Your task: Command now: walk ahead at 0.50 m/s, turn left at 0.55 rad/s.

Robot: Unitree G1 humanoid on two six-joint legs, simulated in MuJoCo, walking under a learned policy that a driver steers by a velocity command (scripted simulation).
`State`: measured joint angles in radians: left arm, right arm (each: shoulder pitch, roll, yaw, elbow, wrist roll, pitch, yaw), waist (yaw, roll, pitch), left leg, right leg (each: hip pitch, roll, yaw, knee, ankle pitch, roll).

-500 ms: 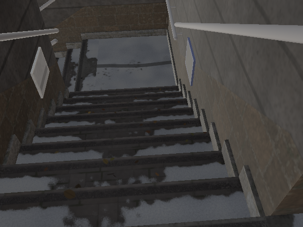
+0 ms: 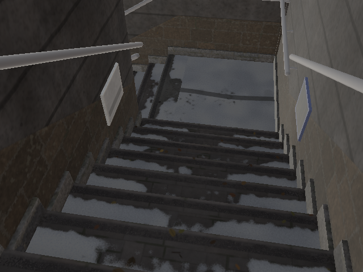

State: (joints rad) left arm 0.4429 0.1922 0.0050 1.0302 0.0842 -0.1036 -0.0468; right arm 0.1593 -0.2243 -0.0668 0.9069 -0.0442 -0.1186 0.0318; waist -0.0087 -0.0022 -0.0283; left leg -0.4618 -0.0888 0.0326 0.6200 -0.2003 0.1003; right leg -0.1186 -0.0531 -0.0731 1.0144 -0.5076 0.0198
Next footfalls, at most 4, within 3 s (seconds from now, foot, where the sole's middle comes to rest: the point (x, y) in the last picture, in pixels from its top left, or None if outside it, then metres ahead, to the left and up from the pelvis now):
0.46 right None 0.38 -0.11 -0.93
1.00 left None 0.50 0.22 -0.93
1.54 right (211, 259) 0.70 -0.10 -1.10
2.12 left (168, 253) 0.73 0.10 -1.10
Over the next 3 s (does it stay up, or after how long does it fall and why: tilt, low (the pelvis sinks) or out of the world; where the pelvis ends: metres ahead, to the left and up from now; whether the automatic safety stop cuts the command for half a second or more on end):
stays up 0.69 0.01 -0.33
